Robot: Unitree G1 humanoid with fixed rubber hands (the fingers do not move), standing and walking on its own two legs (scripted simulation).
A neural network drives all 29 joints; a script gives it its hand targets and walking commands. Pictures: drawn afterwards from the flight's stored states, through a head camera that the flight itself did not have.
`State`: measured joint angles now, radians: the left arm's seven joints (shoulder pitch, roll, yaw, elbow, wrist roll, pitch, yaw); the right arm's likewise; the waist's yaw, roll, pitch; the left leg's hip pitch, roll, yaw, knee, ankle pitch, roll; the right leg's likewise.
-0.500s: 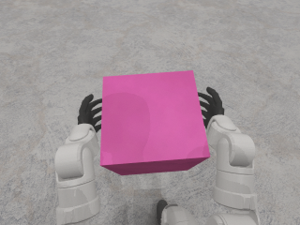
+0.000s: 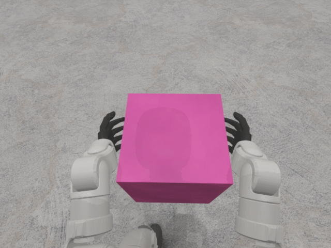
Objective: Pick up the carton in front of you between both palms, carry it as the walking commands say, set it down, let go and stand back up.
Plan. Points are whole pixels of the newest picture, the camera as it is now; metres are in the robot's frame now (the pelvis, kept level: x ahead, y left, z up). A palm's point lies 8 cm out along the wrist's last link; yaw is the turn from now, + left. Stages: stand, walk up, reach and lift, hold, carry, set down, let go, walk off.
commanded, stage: carry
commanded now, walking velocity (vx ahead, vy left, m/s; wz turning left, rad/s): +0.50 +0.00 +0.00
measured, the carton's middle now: (173, 154) +0.34 +0.01 +0.01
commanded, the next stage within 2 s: none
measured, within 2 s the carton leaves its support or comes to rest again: neither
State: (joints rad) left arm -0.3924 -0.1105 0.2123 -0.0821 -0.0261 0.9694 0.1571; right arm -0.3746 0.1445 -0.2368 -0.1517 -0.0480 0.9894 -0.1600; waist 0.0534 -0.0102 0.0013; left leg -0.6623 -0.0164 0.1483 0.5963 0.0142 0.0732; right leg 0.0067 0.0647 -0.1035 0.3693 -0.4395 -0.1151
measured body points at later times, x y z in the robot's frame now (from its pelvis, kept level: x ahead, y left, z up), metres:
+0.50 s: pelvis +0.40 -0.07 +0.00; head +0.39 -0.07 +0.45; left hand +0.66 +0.09 +0.08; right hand +0.67 -0.22 +0.08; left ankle +0.21 +0.06 -0.67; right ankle +0.47 -0.16 -0.73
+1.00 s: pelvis +0.73 -0.05 +0.01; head +0.71 -0.05 +0.46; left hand +0.99 +0.09 +0.09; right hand +0.97 -0.22 +0.09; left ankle +0.76 +0.04 -0.73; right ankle +0.64 -0.15 -0.64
